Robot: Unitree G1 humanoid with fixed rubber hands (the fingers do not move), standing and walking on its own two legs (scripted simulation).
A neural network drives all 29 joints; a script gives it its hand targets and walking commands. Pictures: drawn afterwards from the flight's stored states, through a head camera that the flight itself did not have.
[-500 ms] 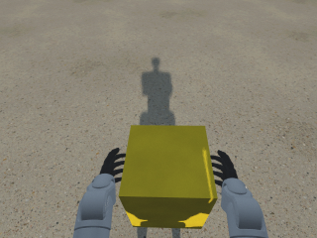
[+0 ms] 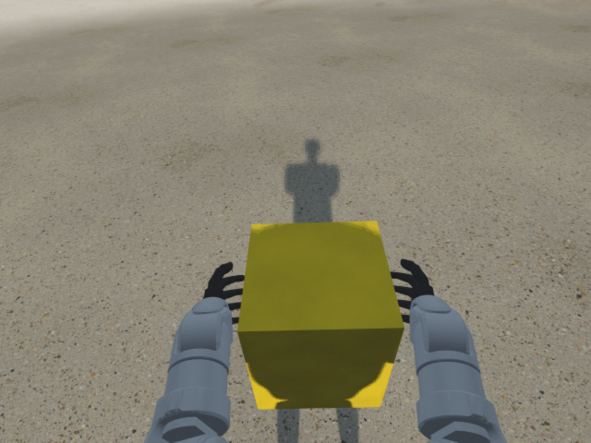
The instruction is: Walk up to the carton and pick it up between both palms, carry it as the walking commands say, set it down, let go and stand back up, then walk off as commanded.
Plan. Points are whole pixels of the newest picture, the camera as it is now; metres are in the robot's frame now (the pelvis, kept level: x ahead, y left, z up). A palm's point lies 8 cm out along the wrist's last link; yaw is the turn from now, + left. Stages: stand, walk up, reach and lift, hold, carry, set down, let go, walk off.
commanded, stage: set down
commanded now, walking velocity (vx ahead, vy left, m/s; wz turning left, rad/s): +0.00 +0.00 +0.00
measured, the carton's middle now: (316, 316) +0.35 -0.02 -0.04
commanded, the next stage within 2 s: none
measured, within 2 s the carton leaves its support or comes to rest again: neither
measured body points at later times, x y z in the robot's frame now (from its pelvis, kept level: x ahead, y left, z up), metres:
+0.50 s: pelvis +0.02 -0.03 -0.02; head +0.09 -0.03 +0.43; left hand +0.34 +0.13 -0.06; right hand +0.35 -0.17 -0.05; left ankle +0.03 +0.08 -0.73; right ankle +0.07 -0.10 -0.73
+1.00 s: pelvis -0.02 +0.00 -0.09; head +0.15 -0.02 +0.33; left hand +0.38 +0.12 -0.15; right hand +0.37 -0.18 -0.15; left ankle +0.03 +0.08 -0.73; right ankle +0.07 -0.10 -0.73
